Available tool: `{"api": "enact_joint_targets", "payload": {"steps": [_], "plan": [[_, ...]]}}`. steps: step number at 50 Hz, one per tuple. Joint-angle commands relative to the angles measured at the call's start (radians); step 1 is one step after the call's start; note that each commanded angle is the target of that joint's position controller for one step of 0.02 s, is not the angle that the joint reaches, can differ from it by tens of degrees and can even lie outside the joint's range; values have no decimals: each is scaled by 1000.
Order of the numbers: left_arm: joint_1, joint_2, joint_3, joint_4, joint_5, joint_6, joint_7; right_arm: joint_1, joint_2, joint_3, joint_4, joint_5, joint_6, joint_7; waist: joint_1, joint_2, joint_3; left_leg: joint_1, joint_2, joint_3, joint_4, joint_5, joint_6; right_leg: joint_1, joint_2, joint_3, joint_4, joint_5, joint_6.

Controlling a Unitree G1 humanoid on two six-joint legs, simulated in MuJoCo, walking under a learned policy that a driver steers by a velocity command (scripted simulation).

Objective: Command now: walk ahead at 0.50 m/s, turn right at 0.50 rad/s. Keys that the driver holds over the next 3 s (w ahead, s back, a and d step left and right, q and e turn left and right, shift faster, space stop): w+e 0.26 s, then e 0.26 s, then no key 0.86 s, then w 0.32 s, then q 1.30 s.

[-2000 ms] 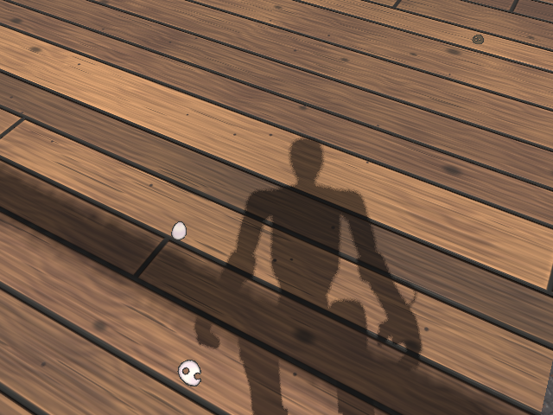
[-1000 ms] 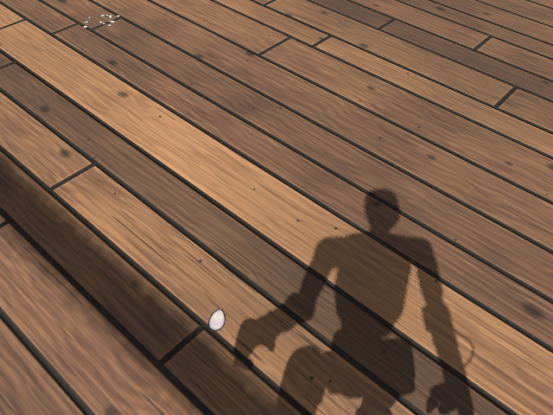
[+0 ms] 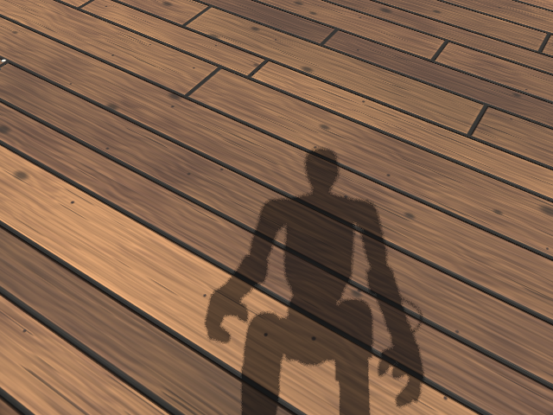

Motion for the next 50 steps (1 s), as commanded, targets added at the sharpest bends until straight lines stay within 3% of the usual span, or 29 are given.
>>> {"api": "enact_joint_targets", "payload": {"steps": [1, 3, 5, 7, 8, 9, 10, 11, 12, 13, 14, 16, 19, 24, 28, 30, 32, 33, 34, 35, 36, 37, 38, 39, 41, 44, 47, 50], "plan": [[-138, 17, -9, -100, 4, -15, -8, 61, -126, -21, -21, -2, -5, -13, -23, 90, 76, 4, 298, -59, -53, 492, 48, -22, 23, -73, -110, 7, -20], [-155, 22, -8, -115, 6, -17, -11, 75, -136, -23, -12, -6, 6, -19, -19, 98, 72, 66, 313, -29, 3, 636, 44, 5, 50, -105, -157, -57, -49], [-112, 38, 0, -111, 7, -16, -6, 55, -162, -29, -14, -8, 16, -26, 14, 128, 34, 101, 322, 4, 116, 933, 37, 99, 107, -142, -176, -153, -91], [24, 70, 19, -75, 7, -19, 2, 32, -195, -39, -24, -11, 32, -28, 78, 148, -50, 105, 331, 17, 350, 1099, 43, 255, 174, -157, -199, -256, -142], [146, 97, 36, -38, 12, -28, 10, 20, -205, -43, -34, -7, 41, -22, 133, 128, -118, 38, 324, 23, 549, 1002, 33, 419, 198, -136, -275, -246, -171], [287, 175, 66, -4, 25, -33, 24, -2, -194, -41, -63, -2, 40, -16, 203, 43, -200, -171, 293, 28, 846, 698, 2, 657, 76, 57, -356, -315, -225], [241, 286, 95, -30, 12, -22, 32, 3, -90, -26, -144, 13, 27, 7, 123, -230, -268, -664, 42, -32, 1253, -239, -70, 972, -223, 644, -453, -299, -390], [263, 285, 93, -34, -8, -8, 35, -117, -166, -35, -179, 3, 10, 15, 162, -36, -269, -800, 45, -260, 1310, -217, -61, 961, -244, 733, -541, -245, -409], [208, 242, 81, -29, -13, -8, 45, -168, -146, -27, -200, 13, -5, 19, 131, 13, -146, -840, 110, -290, 1250, -122, -51, 858, -233, 586, -551, -185, -372], [166, 180, 67, -25, -17, -14, 46, -142, -146, -26, -188, 15, -12, 16, 77, 86, -58, -777, 149, -284, 1130, -64, -51, 708, -191, 487, -571, -62, -320], [122, 151, 56, -30, -20, -25, 51, -144, -146, -29, -188, 2, 0, 11, 37, 102, -16, -713, 168, -288, 1056, -60, -64, 614, -137, 398, -567, 121, -281], [95, 139, 45, -42, -29, -46, 52, -93, -130, -27, -180, -26, 43, 9, -7, 85, -30, -600, 163, -280, 987, -74, -97, 523, -79, 279, -543, 436, -258], [139, 186, 53, -34, -28, -59, 47, -118, -109, -20, -207, -24, 75, 10, -12, 41, -52, -594, 135, -245, 871, -23, -126, 496, -19, 204, -499, 675, -225], [209, 189, 52, -43, -28, -27, 56, -279, -125, -9, -279, -10, 84, 9, 56, -36, -81, -619, 97, -237, 666, 127, -124, 551, 25, 218, -440, 672, -137], [240, 191, 53, -52, -16, -7, 68, -341, -144, 0, -305, -3, 78, 4, 92, -47, -79, -627, 71, -254, 536, 136, -101, 647, 0, 276, -378, 645, -124], [220, 186, 50, -61, -7, -4, 72, -301, -159, -2, -293, -3, 69, -1, 78, -54, -75, -544, 55, -263, 451, 106, -72, 646, -7, 298, -326, 645, -107], [169, 195, 50, -75, -15, -11, 73, -189, -181, -10, -259, -7, 56, -9, 17, -52, -85, -362, 33, -255, 295, 154, -31, 600, 16, 310, -226, 639, -70], [144, 190, 46, -84, -29, -20, 70, -112, -194, -14, -242, -15, 41, -15, -32, -9, -113, -211, 82, -291, 189, 376, -3, 543, 61, 294, -110, 535, -41], [170, 135, 28, -124, -40, -31, 68, -45, -256, -20, -254, -19, 31, -24, -36, 153, -233, -9, 341, -526, 226, 872, 72, 423, 146, 220, 143, 48, -7], [327, 122, 35, -107, -45, -14, 75, -75, -286, -29, -258, 9, 54, -16, 40, 321, -339, 70, 525, -765, 229, 1192, 250, 286, 306, 141, 335, -674, 17], [332, 171, 39, -57, -6, 6, 80, -110, -222, -17, -270, 25, 68, -7, 52, 158, -288, -33, 492, -764, 200, 955, 260, 261, 251, 192, 427, -645, 13], [261, 174, 41, -55, 2, 18, 74, -174, -159, 1, -281, 21, 73, -6, 52, 84, -176, -146, 416, -645, 164, 725, 224, 252, 223, 195, 423, -577, 23], [226, 159, 36, -62, -1, 29, 69, -234, -129, 13, -288, 7, 82, -7, 68, 80, -124, -220, 350, -567, 117, 528, 175, 258, 196, 185, 365, -536, 36], [204, 147, 32, -66, -3, 43, 62, -253, -124, 19, -286, 0, 84, -10, 70, 129, -84, -276, 305, -507, 77, 422, 147, 279, 177, 176, 303, -497, 50], [224, 127, 21, -50, -7, 59, 53, -252, -142, 16, -266, -11, 86, -11, 76, 178, -86, -330, 244, -424, 57, 352, 125, 353, 186, 128, 218, -458, 71], [189, 103, 3, -37, -10, 67, 57, -218, -164, 12, -236, -8, 85, -8, 55, 184, -98, -309, 243, -422, 44, 218, 126, 394, 166, 88, 22, -471, 73], [146, 109, -6, -30, -13, 68, 61, -199, -191, 2, -218, -8, 101, -1, 30, 206, -90, -306, 247, -459, 25, 3, 123, 431, 149, 54, -134, -431, 55], [183, 97, -14, 8, -13, 49, 64, -200, -193, -2, -205, 2, 122, -2, 56, 167, -61, -388, 232, -460, 33, -130, 69, 556, 143, 34, -381, -275, 13]]}}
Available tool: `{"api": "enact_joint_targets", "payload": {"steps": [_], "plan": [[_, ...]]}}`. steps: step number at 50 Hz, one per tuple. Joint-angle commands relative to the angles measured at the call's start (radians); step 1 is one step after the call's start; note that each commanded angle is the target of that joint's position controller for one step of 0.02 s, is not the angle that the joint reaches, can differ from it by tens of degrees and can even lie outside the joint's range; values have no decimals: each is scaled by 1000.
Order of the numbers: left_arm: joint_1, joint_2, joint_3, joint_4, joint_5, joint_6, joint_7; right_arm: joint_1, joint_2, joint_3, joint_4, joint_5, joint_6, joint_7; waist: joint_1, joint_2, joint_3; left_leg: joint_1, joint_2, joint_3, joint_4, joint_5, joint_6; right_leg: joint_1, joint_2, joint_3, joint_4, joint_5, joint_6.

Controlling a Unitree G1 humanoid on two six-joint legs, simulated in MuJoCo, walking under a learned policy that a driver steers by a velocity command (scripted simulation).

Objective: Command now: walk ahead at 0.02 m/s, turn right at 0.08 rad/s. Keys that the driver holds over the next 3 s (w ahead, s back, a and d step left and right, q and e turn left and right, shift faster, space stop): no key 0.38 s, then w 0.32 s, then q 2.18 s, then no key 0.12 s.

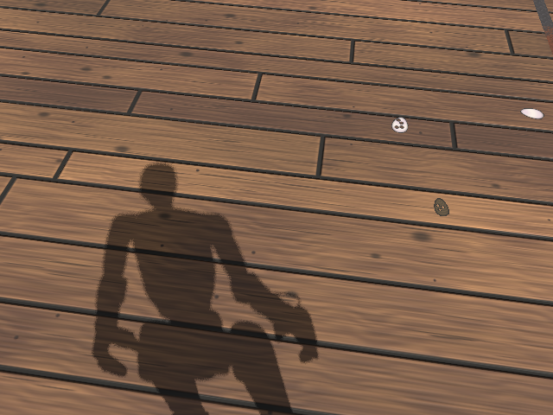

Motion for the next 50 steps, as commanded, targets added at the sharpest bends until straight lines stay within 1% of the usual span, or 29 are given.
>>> {"api": "enact_joint_targets", "payload": {"steps": [1, 2, 3, 4, 5, 7, 12, 19, 20, 21, 22, 24, 25, 26, 28, 30, 31, 32, 33, 34, 35, 36, 37, 38, 39, 40, 43, 46, 50], "plan": [[101, 86, 10, 4, 9, -25, 8, 4, -150, -39, -33, 6, 4, -4, 39, 105, -42, -72, 194, -245, -192, -308, 35, 156, -21, 16, -245, 137, -47], [94, 122, 11, -6, 25, -40, 15, 13, -124, -33, -41, 11, 2, 1, 22, 18, -48, -92, 157, -207, -118, -287, -8, 158, -146, 169, -320, 72, -76], [29, 131, 8, 2, 5, -48, 13, 4, -84, -26, -39, 25, 2, 5, -20, -117, 8, 25, 54, -92, -83, -184, -36, -70, -210, 255, -380, -54, -113], [-21, 79, -8, 0, 5, -60, 10, -4, -86, -24, -16, 16, 0, 8, -30, -95, 26, 155, 64, -97, -67, -88, -39, -163, -200, 240, -410, -92, -91], [-23, 71, -13, 11, 4, -70, 10, 14, -85, -25, 4, 11, -5, 10, -37, -87, 11, 210, 76, -107, -79, -40, -35, -164, -165, 199, -403, -79, -62], [16, 89, -10, 41, -3, -80, 17, 44, -117, -32, 38, 7, -14, 11, -31, -78, 1, 225, 101, -127, -80, -11, -23, -120, -123, 152, -387, -6, -40], [77, 71, -12, 95, -7, -77, 21, 51, -91, -23, 101, 10, -19, 6, -6, 1, 15, 145, 107, -138, -112, -19, -23, -13, -109, 117, -339, 108, -56], [95, 58, -16, 146, -9, -80, 25, 71, -77, -17, 173, 10, -18, -5, 1, 25, 4, 158, 112, -141, -109, 20, -21, 25, -106, 97, -321, 181, -60], [112, 57, -16, 156, -7, -80, 25, 79, -73, -16, 182, 9, -17, -5, 5, 19, -16, 162, 99, -132, -99, -53, -19, 33, -100, 97, -332, 96, -65], [124, 73, -9, 163, -6, -77, 25, 75, -79, -19, 184, 8, -14, -4, 9, 1, -6, 140, 72, -110, -63, -158, -12, 24, -93, 106, -338, -34, -80], [131, 94, 0, 163, -5, -72, 24, 71, -84, -24, 182, 4, -10, -2, 15, -32, 15, 92, 39, -80, -10, -286, -2, 11, -100, 136, -351, -190, -106], [174, 121, 15, 168, -5, -67, 22, 13, -67, -25, 157, -7, -9, 9, 47, -95, 109, -87, -6, -20, 121, -344, 1, 25, -192, 271, -443, -406, -172], [185, 131, 22, 173, -4, -70, 23, -10, -46, -21, 140, -16, -15, 15, 54, -125, 152, -154, 6, 10, 189, -295, 1, 43, -259, 335, -480, -417, -206], [195, 122, 25, 177, -2, -77, 22, -30, -47, -22, 125, -20, -24, 18, 59, -126, 170, -203, 38, 2, 244, -270, 6, 62, -301, 370, -495, -370, -231], [207, 116, 30, 184, 8, -96, 19, -45, -72, -33, 103, -15, -48, 25, 54, -104, 161, -281, 71, -16, 285, -298, 15, 160, -316, 356, -476, -196, -247], [205, 116, 36, 188, 6, -113, 15, -48, -76, -41, 87, -3, -68, 33, 42, -96, 133, -234, 69, 2, 221, -279, 19, 196, -290, 285, -434, -31, -230], [193, 118, 38, 187, 3, -118, 13, -24, -69, -44, 89, 3, -75, 35, 21, -94, 116, -151, 54, 23, 165, -239, 20, 167, -271, 242, -405, 48, -215], [158, 119, 39, 180, -3, -120, 11, 49, -52, -45, 110, 7, -79, 35, -25, -85, 98, 8, 27, 54, 75, -176, 23, 82, -239, 184, -355, 105, -189], [133, 108, 37, 171, -5, -124, 8, 167, -57, -56, 155, 9, -81, 31, -75, -48, 60, 222, -13, 59, 13, -145, 25, -30, -190, 129, -260, 180, -160], [114, 75, 25, 154, -2, -135, 2, 310, -117, -79, 194, 0, -88, 18, -135, 78, -4, 434, 85, -95, -69, -221, 49, -164, -112, 30, -29, 232, -120], [121, 1, 7, 108, -7, -143, -8, 459, -241, -109, 224, -4, -87, 11, -159, 360, -82, 586, 356, -554, -242, -427, 152, -383, 38, -117, 322, -26, -62], [76, 80, 27, 99, 22, -139, -7, 417, -171, -88, 237, 1, -73, 12, -108, 228, -18, 484, 410, -665, -269, -309, 185, -447, 12, -42, 492, -147, -72], [75, 56, 26, 104, 22, -137, -11, 296, -135, -75, 197, -1, -73, 15, -44, 103, 49, 393, 389, -551, -228, -128, 189, -450, -47, -19, 554, -74, -79], [87, 23, 16, 119, 16, -141, -16, 222, -105, -65, 172, -2, -80, 17, -13, 41, 56, 330, 346, -446, -209, 103, 183, -412, -75, -20, 549, -1, -72], [93, 14, 17, 124, 16, -141, -16, 191, -90, -57, 162, 0, -85, 16, 10, 26, 44, 295, 308, -357, -201, 276, 169, -371, -91, -28, 516, 33, -60], [97, 16, 17, 123, 21, -133, -16, 175, -71, -48, 163, 3, -90, 14, 25, 46, 27, 274, 269, -282, -191, 440, 157, -332, -95, -42, 482, 48, -41], [61, 27, 21, 90, 9, -109, -8, 198, -96, -48, 170, 6, -91, 3, 37, 90, -12, 284, 219, -197, -136, 763, 162, -323, -51, -74, 415, 95, 3], [-28, 23, 16, 45, -3, -93, 4, 221, -104, -48, 166, 7, -72, -7, 20, 104, -25, 286, 198, -189, -99, 811, 159, -346, -25, -85, 298, 147, 24], [-124, 29, 12, -8, -10, -84, 13, 232, -98, -53, 151, 3, -49, -14, -10, 132, -39, 251, 179, -216, -45, 766, 133, -292, 0, -83, 177, 231, 14]]}}
Over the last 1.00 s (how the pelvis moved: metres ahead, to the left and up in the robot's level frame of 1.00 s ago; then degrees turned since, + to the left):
0.36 -0.04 -0.01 -25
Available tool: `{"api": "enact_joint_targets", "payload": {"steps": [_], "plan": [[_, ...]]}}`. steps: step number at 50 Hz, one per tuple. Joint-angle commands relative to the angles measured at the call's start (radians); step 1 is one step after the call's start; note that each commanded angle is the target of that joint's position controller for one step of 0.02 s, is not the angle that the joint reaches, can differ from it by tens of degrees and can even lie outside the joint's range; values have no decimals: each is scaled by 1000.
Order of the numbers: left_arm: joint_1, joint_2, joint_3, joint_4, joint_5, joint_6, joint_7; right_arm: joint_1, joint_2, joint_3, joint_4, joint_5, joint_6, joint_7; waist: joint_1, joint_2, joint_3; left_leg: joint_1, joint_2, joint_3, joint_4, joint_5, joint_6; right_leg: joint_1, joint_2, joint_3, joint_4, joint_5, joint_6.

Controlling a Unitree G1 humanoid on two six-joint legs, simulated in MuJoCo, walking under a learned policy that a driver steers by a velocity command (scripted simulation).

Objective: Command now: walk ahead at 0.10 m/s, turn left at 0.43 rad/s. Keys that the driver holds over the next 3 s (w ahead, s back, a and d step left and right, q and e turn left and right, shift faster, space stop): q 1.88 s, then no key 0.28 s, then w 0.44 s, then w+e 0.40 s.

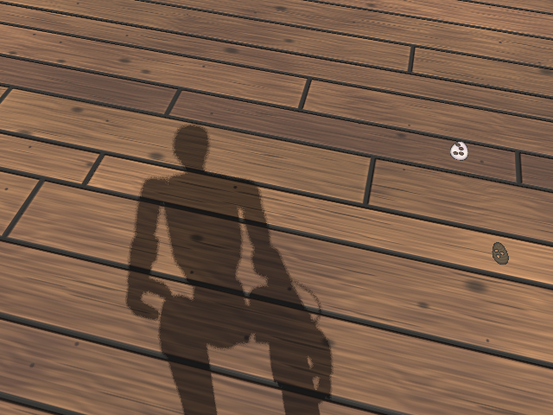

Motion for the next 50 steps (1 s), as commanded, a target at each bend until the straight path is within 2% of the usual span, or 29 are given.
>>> {"api": "enact_joint_targets", "payload": {"steps": [1, 4, 5, 6, 7, 8, 9, 10, 11, 12, 13, 14, 17, 20, 25, 27, 28, 29, 30, 31, 32, 33, 34, 35, 36, 38, 43, 47, 50], "plan": [[8, 72, 11, -58, -6, 3, 10, 47, -164, -37, -43, -3, 11, -11, 16, 142, -72, 13, 235, -158, 57, 908, 102, 53, 38, -20, -59, 50, -4], [46, 97, 19, -64, -9, -5, 17, -6, -182, -53, -71, -7, 26, -17, 37, 140, -60, -17, 233, -227, 111, 803, 78, 150, 39, 18, -169, 27, -22], [90, 109, 25, -55, -9, -10, 21, -41, -193, -60, -84, -4, 28, -16, 59, 136, -61, -44, 218, -243, 149, 747, 59, 227, 46, 20, -243, 41, -31], [158, 120, 32, -41, -2, -21, 27, -78, -201, -65, -98, 6, 28, -12, 102, 104, -72, -92, 177, -236, 238, 676, 28, 352, 41, 19, -373, 155, -42], [232, 191, 51, -43, 15, -35, 36, -69, -163, -58, -130, 21, 22, -6, 112, -29, -162, -186, 97, -183, 446, 443, -15, 542, -138, 175, -406, 418, -84], [237, 243, 54, -71, 6, -26, 36, 71, -96, -54, -126, 19, 31, -15, 37, -209, -268, -329, -63, -55, 714, -395, -30, 696, -415, 418, -353, 912, -191], [221, 241, 60, -84, -19, -6, 32, 136, -148, -69, -111, 9, 55, -23, 25, -214, -348, -365, -41, -22, 870, -464, -36, 623, -480, 548, -420, 710, -296], [139, 163, 42, -119, -17, 5, 36, 54, -178, -77, -108, -12, 72, -18, 17, -69, -233, -401, 13, -33, 926, -358, -47, 512, -412, 474, -479, 413, -287], [66, 112, 27, -136, -10, 12, 40, -31, -173, -80, -126, -18, 81, -4, 17, -30, -136, -409, 44, -28, 897, -276, -62, 404, -332, 347, -521, 232, -251], [43, 106, 22, -141, 5, 18, 45, -64, -166, -82, -142, -15, 90, 6, 10, -57, -101, -404, 61, -22, 873, -234, -79, 352, -282, 264, -548, 161, -225], [51, 114, 25, -140, 12, 19, 51, -67, -158, -80, -147, -16, 99, 15, 10, -93, -88, -385, 65, -6, 868, -199, -92, 313, -245, 193, -560, 160, -220], [66, 119, 27, -134, 15, 18, 51, -52, -149, -78, -146, -14, 107, 19, 6, -101, -94, -367, 58, 8, 857, -182, -99, 301, -227, 145, -557, 184, -220], [105, 136, 32, -130, 18, 7, 46, -72, -148, -75, -168, -7, 120, 23, 12, -81, -127, -369, 63, 23, 767, -178, -106, 341, -251, 101, -557, 174, -237], [99, 161, 41, -142, 23, 11, 37, -138, -152, -67, -212, -8, 134, 40, 27, -106, -124, -352, 91, 43, 643, -167, -101, 336, -277, 75, -578, 45, -239], [101, 214, 61, -156, 27, 26, 16, -180, -169, -60, -267, 6, 129, 66, 44, -114, -139, -218, 90, 99, 427, -176, -61, 310, -311, 23, -552, -35, -210], [94, 231, 69, -160, 20, 36, 13, -141, -168, -60, -270, 7, 120, 69, 21, -92, -139, -126, 79, 120, 278, -120, -32, 280, -312, -13, -500, -45, -167], [106, 229, 72, -156, 17, 43, 10, -103, -173, -61, -261, 5, 112, 65, 5, -55, -131, -47, 67, 109, 160, -57, -14, 227, -298, -55, -433, -45, -118], [152, 202, 73, -142, 19, 52, 2, -88, -204, -67, -259, -3, 99, 56, 4, 77, -94, -11, 127, -36, -19, -41, 5, 149, -241, -134, -276, -138, -42], [176, 105, 49, -191, 14, 61, -4, -110, -336, -92, -305, -7, 90, 42, 31, 362, -67, 19, 440, -501, -150, -55, 96, -103, -71, -219, -9, -425, 52], [33, 153, 55, -231, 21, 72, 12, -70, -379, -110, -294, -19, 90, 28, -33, 241, 10, -169, 473, -511, -155, 104, 191, -92, -20, -41, 134, -406, 47], [34, 141, 52, -234, 4, 76, 11, -110, -329, -98, -289, -15, 86, 16, 19, 172, 13, -187, 393, -397, -128, 124, 173, -54, -38, 14, 191, -305, 39], [71, 145, 54, -215, -3, 70, 6, -176, -289, -87, -301, -6, 83, 11, 57, 151, 14, -189, 321, -314, -117, 110, 134, -41, -38, 28, 193, -209, 29], [104, 159, 60, -196, 7, 62, 3, -227, -277, -84, -321, -6, 82, 10, 73, 160, -17, -139, 269, -272, -101, 146, 110, -46, -26, 25, 211, -153, 19], [134, 171, 65, -178, 23, 59, -3, -232, -254, -78, -331, 1, 77, 10, 71, 165, -53, -96, 249, -245, -75, 276, 116, -43, -19, 16, 247, -130, 18], [141, 172, 67, -177, 26, 58, -7, -209, -239, -74, -332, 8, 72, 14, 66, 140, -95, -54, 248, -242, -53, 381, 123, -35, -14, 20, 273, -131, 21], [123, 155, 63, -193, 16, 61, -9, -161, -250, -79, -325, 13, 64, 19, 51, 107, -122, 13, 256, -256, -29, 466, 135, -55, -15, 30, 269, -133, 32], [63, 152, 54, -234, 8, 70, 2, -86, -272, -89, -320, 4, 66, 10, 6, 147, -110, 78, 263, -338, -3, 456, 159, -75, -5, 44, 128, -176, 45], [44, 151, 46, -263, 2, 63, 7, -88, -296, -97, -333, -2, 71, 14, -1, 142, -120, 31, 257, -394, 31, 487, 168, 12, 18, 51, 30, -210, 32], [56, 155, 41, -279, -6, 56, 12, -119, -304, -102, -346, -5, 76, 21, 9, 150, -130, -22, 240, -439, 55, 532, 151, 112, 43, 53, -49, -220, 15]]}}
Over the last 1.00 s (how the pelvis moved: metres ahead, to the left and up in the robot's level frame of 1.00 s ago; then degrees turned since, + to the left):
0.19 0.03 0.01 7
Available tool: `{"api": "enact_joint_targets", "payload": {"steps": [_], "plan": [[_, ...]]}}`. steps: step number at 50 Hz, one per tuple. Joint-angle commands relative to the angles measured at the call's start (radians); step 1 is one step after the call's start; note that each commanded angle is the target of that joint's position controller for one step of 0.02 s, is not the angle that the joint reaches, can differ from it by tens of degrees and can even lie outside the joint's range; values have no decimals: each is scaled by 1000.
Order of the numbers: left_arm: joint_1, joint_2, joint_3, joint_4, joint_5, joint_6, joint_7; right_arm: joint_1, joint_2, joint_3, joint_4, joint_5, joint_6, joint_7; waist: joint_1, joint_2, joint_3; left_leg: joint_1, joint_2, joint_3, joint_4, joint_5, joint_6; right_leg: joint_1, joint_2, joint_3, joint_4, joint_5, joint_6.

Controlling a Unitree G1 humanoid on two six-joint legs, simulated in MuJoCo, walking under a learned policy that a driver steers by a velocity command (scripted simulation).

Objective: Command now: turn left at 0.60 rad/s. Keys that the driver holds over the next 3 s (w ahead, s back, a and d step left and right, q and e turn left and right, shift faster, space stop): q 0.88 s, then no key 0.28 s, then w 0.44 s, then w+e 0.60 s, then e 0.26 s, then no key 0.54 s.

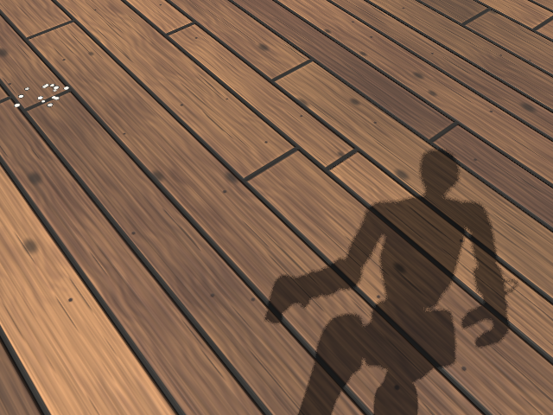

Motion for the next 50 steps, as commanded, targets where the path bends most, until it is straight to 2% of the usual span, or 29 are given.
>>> {"api": "enact_joint_targets", "payload": {"steps": [1, 3, 4, 5, 6, 7, 8, 9, 10, 11, 13, 18, 22, 24, 26, 27, 28, 29, 30, 31, 32, 33, 34, 35, 36, 38, 44, 50], "plan": [[-6, 86, 14, -89, -9, -22, 8, 3, -180, -50, -60, -2, -4, 2, 3, 133, -110, 127, 268, -311, -35, 485, 158, 9, 25, 5, -88, -17, -17], [47, 84, 11, -86, -12, -30, 14, -44, -179, -51, -70, 4, -1, 5, 38, 134, -112, 76, 235, -333, -16, 446, 115, 131, 38, 6, -240, 35, -29], [90, 80, 10, -77, -7, -37, 21, -78, -171, -49, -77, 14, 0, 4, 73, 120, -107, 21, 196, -322, 11, 355, 71, 232, 34, 0, -396, 138, -33], [113, 122, 19, -74, 5, -46, 32, -75, -133, -39, -87, 21, -3, 1, 73, 47, -113, -78, 137, -273, 80, 159, 13, 348, -71, 85, -513, 175, -52], [91, 196, 26, -97, 14, -45, 40, 23, -39, -18, -84, 12, -6, -1, 14, -189, -137, -205, 2, -80, 309, -261, -44, 453, -349, 338, -568, 234, -108], [63, 245, 38, -110, 12, -34, 29, 22, -127, -40, -85, -7, 1, -9, 26, -224, -101, -290, -59, 43, 458, -419, -59, 323, -437, 456, -563, 346, -229], [56, 188, 27, -115, 9, -34, 20, 9, -165, -52, -74, -20, 5, -7, 16, -138, -70, -277, 4, 32, 587, -374, -66, 278, -413, 400, -555, 376, -258], [6, 132, 11, -122, 3, -36, 14, 8, -161, -54, -55, -17, 10, 4, -3, -99, -34, -269, 21, 36, 645, -308, -72, 239, -343, 288, -546, 390, -237], [-32, 112, 4, -133, 9, -35, 12, 26, -150, -53, -41, -7, 16, 15, -17, -106, -31, -261, 23, 55, 689, -257, -84, 234, -279, 190, -536, 426, -211], [-39, 113, 5, -135, 10, -38, 19, 37, -144, -52, -35, -2, 21, 28, -20, -140, -43, -270, 29, 77, 728, -222, -97, 258, -249, 131, -525, 483, -205], [-2, 110, 7, -130, 13, -42, 21, 20, -133, -45, -36, 6, 26, 40, 4, -141, -64, -285, 35, 105, 737, -200, -120, 306, -234, 67, -506, 569, -212], [96, 131, 22, -99, 14, -47, 19, -72, -106, -27, -71, 6, 40, 47, 60, -145, -70, -321, 74, 137, 593, -213, -134, 418, -290, 43, -489, 578, -244], [84, 152, 32, -94, 19, -48, 3, -106, -78, -9, -97, 10, 42, 56, 62, -161, -76, -193, 105, 190, 408, -240, -109, 361, -308, -17, -468, 574, -239], [81, 169, 38, -89, 21, -46, -6, -107, -80, -6, -108, 16, 38, 55, 61, -179, -86, -118, 99, 226, 327, -251, -90, 330, -315, -42, -441, 603, -229], [84, 184, 43, -84, 16, -41, -12, -100, -84, -6, -116, 19, 32, 54, 55, -183, -94, -66, 92, 247, 229, -229, -69, 321, -325, -53, -400, 608, -212], [74, 189, 44, -82, 8, -37, -14, -79, -80, -5, -113, 13, 27, 51, 33, -166, -98, -10, 85, 256, 131, -168, -55, 297, -319, -77, -355, 582, -187], [74, 185, 44, -77, -1, -33, -15, -46, -83, -5, -103, 2, 17, 43, 7, -124, -105, 79, 75, 248, -8, -49, -41, 241, -302, -114, -284, 507, -140], [115, 160, 39, -70, 2, -28, -18, -12, -135, -16, -95, -16, 1, 30, -6, 23, -117, 195, 156, 84, -140, 17, -18, 120, -250, -179, -118, 331, -72], [118, 61, 11, -141, 15, -20, -25, -17, -293, -47, -130, -7, -12, 21, 34, 322, -100, 274, 482, -360, -154, 403, 101, -166, -73, -236, 124, -232, 13], [24, 110, 17, -151, 20, -2, -6, 81, -287, -61, -108, 9, -10, 21, -68, 191, -129, 218, 503, -338, -119, 497, 225, -177, -46, -70, 258, -261, 11], [21, 117, 21, -146, 8, 7, -6, 50, -236, -44, -99, 10, -8, 17, -29, 145, -83, 188, 445, -253, -117, 456, 226, -189, -63, -33, 308, -188, 6], [31, 124, 24, -129, -2, 3, -9, -27, -186, -28, -106, 13, -3, 13, 7, 118, -37, 140, 373, -180, -134, 376, 187, -177, -77, -14, 288, -92, 0], [42, 137, 30, -120, 3, -2, -12, -82, -164, -20, -114, 15, -1, 7, 32, 128, -31, 138, 314, -140, -140, 337, 148, -170, -79, -14, 262, -29, -1], [71, 147, 33, -102, 17, -3, -15, -98, -150, -15, -120, 17, -2, 1, 38, 144, -50, 140, 282, -113, -134, 384, 141, -147, -69, -27, 277, 11, 5], [87, 145, 33, -92, 21, -1, -18, -87, -147, -12, -118, 17, -4, 2, 40, 132, -77, 150, 272, -107, -127, 417, 141, -133, -58, -27, 292, 28, 9], [84, 130, 30, -91, 15, 4, -21, -57, -161, -17, -107, 16, -11, 5, 34, 101, -96, 168, 270, -122, -121, 421, 144, -138, -51, -22, 275, 41, 16], [19, 118, 26, -112, 13, 11, -10, 12, -182, -28, -87, 5, -10, 5, -2, 121, -74, 178, 269, -235, -124, 261, 166, -169, -33, -1, 131, 18, 20], [11, 101, 14, -110, 0, 0, -4, 8, -165, -18, -74, -10, -10, 2, -5, 119, -96, 110, 264, -258, -86, 330, 161, -18, -10, -15, -3, -9, -12]]}}
Over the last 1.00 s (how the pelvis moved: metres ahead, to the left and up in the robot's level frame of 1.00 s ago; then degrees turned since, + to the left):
0.05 0.00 0.00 35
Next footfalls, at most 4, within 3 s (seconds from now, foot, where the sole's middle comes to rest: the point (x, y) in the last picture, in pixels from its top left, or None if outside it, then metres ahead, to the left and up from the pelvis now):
0.10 right None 0.06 -0.12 -0.78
0.58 left None -0.01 0.09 -0.78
1.12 right None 0.09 -0.07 -0.78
1.56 left None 0.05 0.16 -0.78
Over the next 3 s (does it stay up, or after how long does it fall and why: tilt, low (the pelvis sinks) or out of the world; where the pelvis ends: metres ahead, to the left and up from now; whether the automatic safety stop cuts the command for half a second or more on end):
stays up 0.51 0.30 0.00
